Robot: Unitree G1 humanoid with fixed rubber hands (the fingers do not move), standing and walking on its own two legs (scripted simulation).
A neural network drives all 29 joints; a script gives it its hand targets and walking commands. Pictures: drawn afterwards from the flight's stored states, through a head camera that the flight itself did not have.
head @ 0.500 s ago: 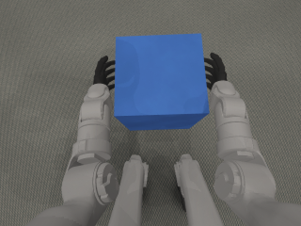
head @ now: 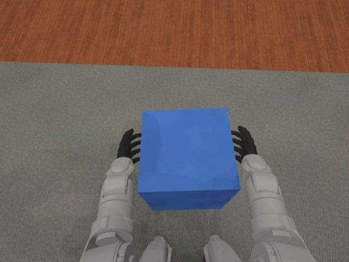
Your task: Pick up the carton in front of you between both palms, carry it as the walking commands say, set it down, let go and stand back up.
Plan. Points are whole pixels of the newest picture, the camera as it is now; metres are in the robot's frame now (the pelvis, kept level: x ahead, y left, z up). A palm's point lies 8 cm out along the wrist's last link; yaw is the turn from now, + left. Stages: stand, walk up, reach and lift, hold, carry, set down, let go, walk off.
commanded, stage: reach and lift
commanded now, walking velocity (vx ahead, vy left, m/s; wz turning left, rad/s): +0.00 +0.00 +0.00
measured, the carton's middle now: (186, 164) +0.36 +0.00 -0.10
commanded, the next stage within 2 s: hold in 1.36 s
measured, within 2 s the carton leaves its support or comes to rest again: neither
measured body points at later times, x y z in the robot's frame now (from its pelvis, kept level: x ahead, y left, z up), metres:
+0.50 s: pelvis +0.02 +0.00 +0.06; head -0.02 +0.00 +0.51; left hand +0.32 +0.15 +0.08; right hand +0.32 -0.15 +0.08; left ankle +0.03 +0.13 -0.68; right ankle +0.03 -0.13 -0.68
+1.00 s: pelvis +0.02 +0.00 +0.06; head -0.01 +0.00 +0.51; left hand +0.33 +0.15 +0.09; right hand +0.33 -0.15 +0.09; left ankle +0.03 +0.13 -0.68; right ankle +0.03 -0.13 -0.68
